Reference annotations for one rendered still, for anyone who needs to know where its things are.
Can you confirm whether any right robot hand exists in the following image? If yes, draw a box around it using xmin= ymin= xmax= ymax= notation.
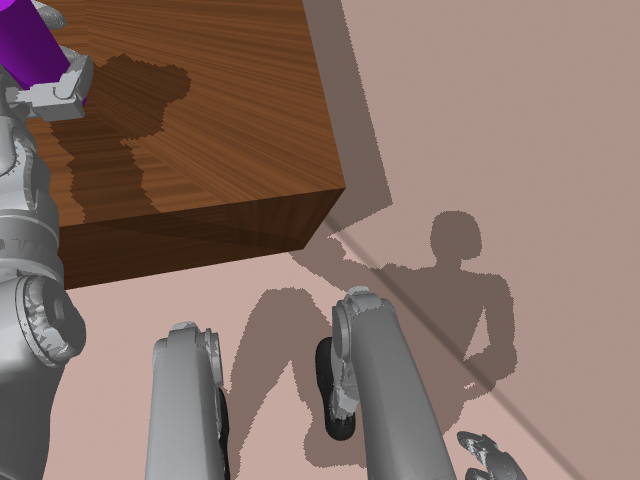
xmin=457 ymin=431 xmax=528 ymax=480

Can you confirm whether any left robot hand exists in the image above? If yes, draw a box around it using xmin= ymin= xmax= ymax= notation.
xmin=0 ymin=0 xmax=94 ymax=127

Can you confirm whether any can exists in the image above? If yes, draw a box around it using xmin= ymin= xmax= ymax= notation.
xmin=0 ymin=0 xmax=87 ymax=106

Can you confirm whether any left robot arm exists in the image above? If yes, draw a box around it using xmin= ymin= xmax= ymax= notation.
xmin=0 ymin=115 xmax=86 ymax=480

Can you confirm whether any right robot foot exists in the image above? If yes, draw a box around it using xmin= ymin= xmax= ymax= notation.
xmin=315 ymin=337 xmax=356 ymax=441

